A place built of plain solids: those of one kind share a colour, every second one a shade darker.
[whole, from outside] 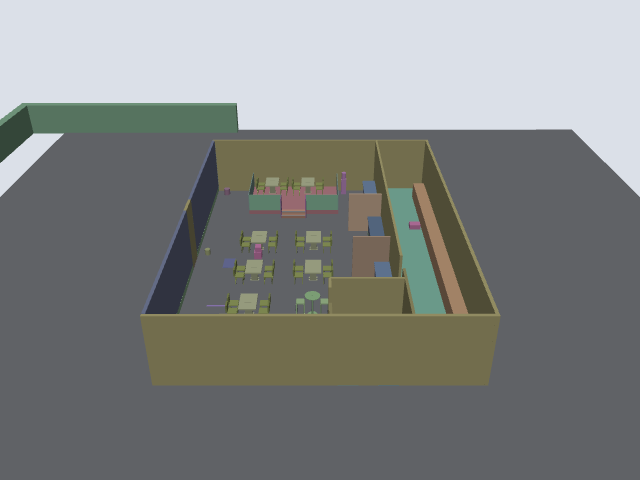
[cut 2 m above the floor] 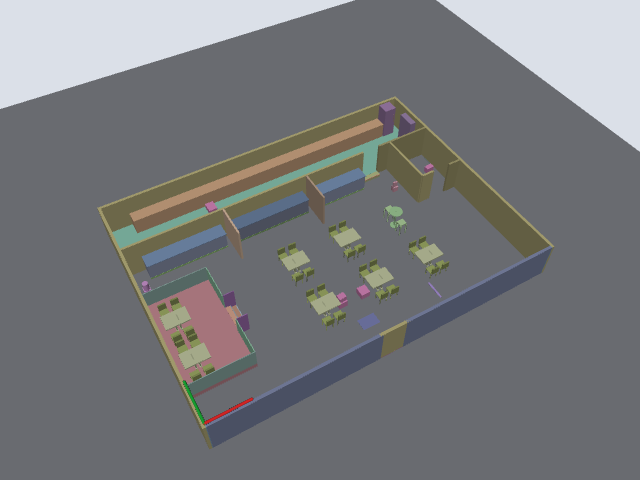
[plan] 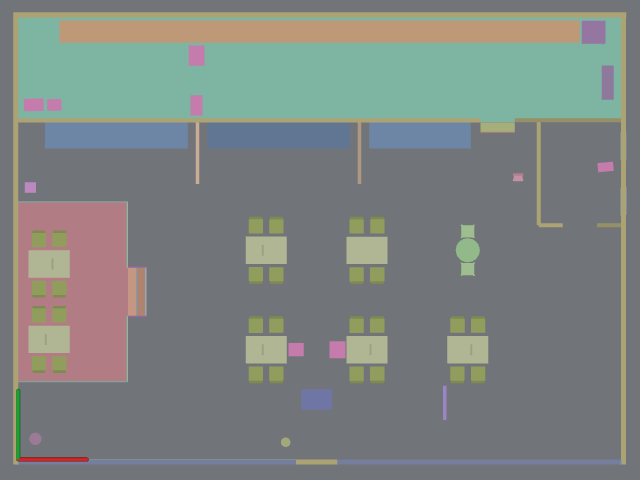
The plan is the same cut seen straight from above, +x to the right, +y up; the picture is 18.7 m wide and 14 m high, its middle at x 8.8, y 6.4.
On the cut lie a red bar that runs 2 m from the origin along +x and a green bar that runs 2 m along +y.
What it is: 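A food court's seating hall of the 2010s to 2020s; 17.6 x 12.9 m, ceiling 3.4 m, a street door 0.95 x 2.1 m in the glazed front; tables 0.75 m, chairs 0.45 m, bar tops 1.06 m, a counter 1.0 m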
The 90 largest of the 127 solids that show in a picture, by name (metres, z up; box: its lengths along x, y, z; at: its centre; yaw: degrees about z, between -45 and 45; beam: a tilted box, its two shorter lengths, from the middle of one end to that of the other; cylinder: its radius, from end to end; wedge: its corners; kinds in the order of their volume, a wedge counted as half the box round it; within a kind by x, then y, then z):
{
 "street_hedge_1": {"box": [0.6, 16.6, 2.25], "at": [-10.81, -8.3, 1.07]},
 "street_hedge_2": {"box": [39.8, 0.6, 2.25], "at": [8.79, -16.3, 1.07]},
 "wall_1": {"box": [0.15, 13.19, 3.43], "at": [-0.07, 6.45, 1.67]},
 "wall_2": {"box": [13.48, 0.12, 3.43], "at": [6.74, 9.89, 1.67]},
 "wall_3": {"box": [1.5, 0.15, 3.43], "at": [8.7, -0.07, 1.67]},
 "wall_4": {"box": [17.88, 0.15, 3.43], "at": [8.79, 12.96, 1.67]},
 "wall_5": {"box": [0.12, 3.06, 3.43], "at": [15.18, 8.36, 1.67]},
 "wall_6": {"box": [0.7, 0.12, 3.43], "at": [15.53, 6.83, 1.67]},
 "wall_7": {"box": [3.1, 0.12, 3.43], "at": [16.03, 9.89, 1.67]},
 "wall_8": {"box": [0.7, 0.12, 3.43], "at": [17.23, 6.83, 1.67]},
 "wall_9": {"box": [0.15, 7.13, 3.43], "at": [17.66, 3.42, 1.67]},
 "wall_10": {"box": [0.15, 3.3, 3.43], "at": [17.66, 8.33, 1.67]},
 "wall_11": {"box": [0.15, 3.36, 3.43], "at": [17.66, 11.36, 1.67]},
 "zone_back_1": {"box": [17.58, 3.06, 0.22], "at": [8.79, 11.36, 0.06]},
 "back_worktop_1": {"box": [15.18, 0.65, 0.95], "at": [8.79, 12.48, 0.59]},
 "window_wall_1": {"box": [8.1, 0.15, 3.43], "at": [4.05, -0.07, 1.67]},
 "window_wall_2": {"box": [8.28, 0.15, 3.43], "at": [13.44, -0.07, 1.67]},
 "counter_1": {"box": [4.13, 0.7, 1.05], "at": [2.86, 9.48, 0.47]},
 "counter_2": {"box": [4.13, 0.7, 1.05], "at": [7.59, 9.48, 0.47]},
 "counter_3": {"box": [2.93, 0.7, 1.05], "at": [11.72, 9.48, 0.47]},
 "dais_1": {"box": [3.2, 5.28, 0.35], "at": [1.6, 4.89, 0.12]},
 "back_fridge_1": {"box": [0.7, 0.68, 1.9], "at": [16.78, 12.46, 1.07]},
 "kiosk_wall_1": {"box": [0.1, 1.8, 2.35], "at": [5.23, 8.93, 1.12]},
 "kiosk_wall_2": {"box": [0.1, 1.8, 2.35], "at": [9.95, 8.93, 1.12]},
 "shelf_1": {"box": [0.35, 1.0, 1.95], "at": [17.2, 10.99, 1.09]},
 "box_cardboard_1": {"box": [0.58, 0.37, 0.3], "at": [0.45, 10.34, 0.27], "yaw": 1.4},
 "box_cardboard_2": {"box": [0.42, 0.34, 0.39], "at": [1.05, 10.34, 0.32], "yaw": 0.5},
 "box_cardboard_3": {"box": [0.27, 0.54, 0.27], "at": [5.18, 10.32, 0.66], "yaw": 2.9},
 "box_cardboard_4": {"box": [0.35, 0.6, 0.41], "at": [5.2, 10.33, 0.32]},
 "box_cardboard_5": {"box": [0.46, 0.6, 0.32], "at": [5.2, 11.78, 0.28]},
 "box_cardboard_6": {"box": [0.38, 0.31, 0.3], "at": [8.09, 3.21, 0.54], "yaw": 2.9},
 "box_cardboard_7": {"box": [0.44, 0.39, 0.44], "at": [8.1, 3.2, 0.17]},
 "box_cardboard_8": {"box": [0.47, 0.5, 0.38], "at": [9.31, 3.2, 0.14]},
 "box_cardboard_9": {"box": [0.46, 0.27, 0.39], "at": [17.13, 8.53, 0.14], "yaw": 5.5},
 "meeting_table_1": {"box": [1.2, 0.8, 0.07], "at": [0.9, 3.5, 1.01]},
 "meeting_table_2": {"box": [1.2, 0.8, 0.07], "at": [0.9, 5.7, 1.01]},
 "meeting_table_3": {"box": [1.2, 0.8, 0.07], "at": [7.23, 3.2, 0.71]},
 "meeting_table_4": {"box": [1.2, 0.8, 0.07], "at": [7.23, 6.1, 0.71]},
 "meeting_table_5": {"box": [1.2, 0.8, 0.07], "at": [10.17, 3.2, 0.71]},
 "meeting_table_6": {"box": [1.2, 0.8, 0.07], "at": [10.17, 6.1, 0.71]},
 "meeting_table_7": {"box": [0.06, 0.32, 0.8], "at": [10.27, 3.2, 0.35]},
 "meeting_table_8": {"box": [1.2, 0.8, 0.07], "at": [13.11, 3.2, 0.71]},
 "counter_top_1": {"box": [4.17, 0.78, 0.04], "at": [2.86, 9.46, 1.02]},
 "counter_top_2": {"box": [4.17, 0.78, 0.04], "at": [7.59, 9.46, 1.02]},
 "counter_top_3": {"box": [2.97, 0.78, 0.04], "at": [11.72, 9.46, 1.02]},
 "side_chair_1": {"box": [0.38, 0.08, 0.38], "at": [0.6, 2.56, 0.95]},
 "side_chair_2": {"box": [0.38, 0.08, 0.38], "at": [0.6, 4.44, 0.95]},
 "side_chair_3": {"box": [0.38, 0.08, 0.38], "at": [0.6, 4.76, 0.95]},
 "side_chair_4": {"box": [0.38, 0.08, 0.38], "at": [0.6, 6.64, 0.95]},
 "side_chair_5": {"box": [0.38, 0.08, 0.38], "at": [1.2, 2.56, 0.95]},
 "side_chair_6": {"box": [0.38, 0.08, 0.38], "at": [1.2, 4.44, 0.95]},
 "side_chair_7": {"box": [0.38, 0.08, 0.38], "at": [1.2, 4.76, 0.95]},
 "side_chair_8": {"box": [0.38, 0.08, 0.38], "at": [1.2, 6.64, 0.95]},
 "side_chair_9": {"box": [0.38, 0.08, 0.38], "at": [6.93, 2.26, 0.65]},
 "side_chair_10": {"box": [0.38, 0.08, 0.38], "at": [6.93, 4.14, 0.65]},
 "side_chair_11": {"box": [0.38, 0.08, 0.38], "at": [6.93, 5.16, 0.65]},
 "side_chair_12": {"box": [0.38, 0.08, 0.38], "at": [6.93, 7.04, 0.65]},
 "side_chair_13": {"box": [0.38, 0.08, 0.38], "at": [7.53, 2.26, 0.65]},
 "side_chair_14": {"box": [0.38, 0.08, 0.38], "at": [7.53, 4.14, 0.65]},
 "side_chair_15": {"box": [0.38, 0.08, 0.38], "at": [7.53, 5.16, 0.65]},
 "side_chair_16": {"box": [0.38, 0.08, 0.38], "at": [7.53, 7.04, 0.65]},
 "side_chair_17": {"box": [0.38, 0.08, 0.38], "at": [9.87, 2.26, 0.65]},
 "side_chair_18": {"box": [0.38, 0.08, 0.38], "at": [9.87, 4.14, 0.65]},
 "side_chair_19": {"box": [0.38, 0.08, 0.38], "at": [9.87, 5.16, 0.65]},
 "side_chair_20": {"box": [0.38, 0.08, 0.38], "at": [9.87, 7.04, 0.65]},
 "side_chair_21": {"box": [0.38, 0.08, 0.38], "at": [10.47, 2.26, 0.65]},
 "side_chair_22": {"box": [0.38, 0.08, 0.38], "at": [10.47, 4.14, 0.65]},
 "side_chair_23": {"box": [0.38, 0.08, 0.38], "at": [10.47, 5.16, 0.65]},
 "side_chair_24": {"box": [0.38, 0.08, 0.38], "at": [10.47, 7.04, 0.65]},
 "side_chair_25": {"box": [0.38, 0.08, 0.38], "at": [12.81, 2.26, 0.65]},
 "side_chair_26": {"box": [0.38, 0.08, 0.38], "at": [12.81, 4.14, 0.65]},
 "side_chair_27": {"box": [0.38, 0.08, 0.38], "at": [13.41, 2.26, 0.65]},
 "stallriser_1": {"box": [8.1, 0.05, 0.35], "at": [4.05, -0.02, 0.12]},
 "stallriser_2": {"box": [8.28, 0.05, 0.35], "at": [13.44, -0.02, 0.12]},
 "dais_rail_end_1": {"box": [3.2, 0.04, 1.0], "at": [1.6, 2.27, 0.75]},
 "dais_rail_end_2": {"box": [3.2, 0.04, 1.0], "at": [1.6, 7.51, 0.75]},
 "dais_steps_1": {"box": [0.27, 1.4, 0.35], "at": [3.33, 4.89, 0.12]},
 "dais_steps_2": {"box": [0.27, 1.4, 0.2], "at": [3.6, 4.89, 0.05]},
 "dais_rail_front_1": {"box": [0.04, 1.94, 1.0], "at": [3.18, 3.22, 0.75]},
 "dais_rail_front_2": {"box": [0.04, 1.94, 1.0], "at": [3.18, 6.56, 0.75]},
 "water_cooler_1": {"box": [0.33, 0.31, 1.03], "at": [0.35, 7.93, 0.47]},
 "water_cooler_2": {"cylinder": 0.14, "from": [0.35, 7.93, 0.98], "to": [0.35, 7.93, 1.4]},
 "back_step_1": {"box": [1.0, 0.3, 0.22], "at": [13.98, 9.68, 0.06]},
 "dais_cheek_1": {"box": [0.54, 0.04, 1.3], "at": [3.47, 4.17, 0.6]},
 "dais_cheek_2": {"box": [0.54, 0.04, 1.3], "at": [3.47, 5.61, 0.6]},
 "plant_pot_1": {"cylinder": 0.18, "from": [0.5, 0.6, 0.0], "to": [0.5, 0.6, 0.38]},
 "door_mat_1": {"box": [0.9, 0.6, 0.07], "at": [8.7, 1.75, -0.02]},
 "bin_waste_1": {"cylinder": 0.14, "from": [7.8, 0.5, 0.0], "to": [7.8, 0.5, 0.31]},
 "door_sill_1": {"box": [1.2, 0.15, 0.09], "at": [8.7, -0.07, -0.01]},
 "bar_table_1": {"cylinder": 0.35, "from": [13.11, 6.1, 1.03], "to": [13.11, 6.1, 1.06]}
}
